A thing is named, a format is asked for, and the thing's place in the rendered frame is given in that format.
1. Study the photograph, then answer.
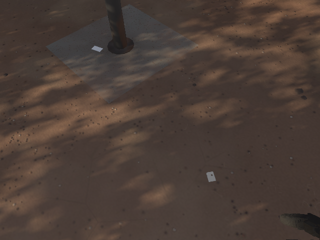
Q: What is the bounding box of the robot right hand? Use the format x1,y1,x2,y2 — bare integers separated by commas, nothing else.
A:
280,213,320,240

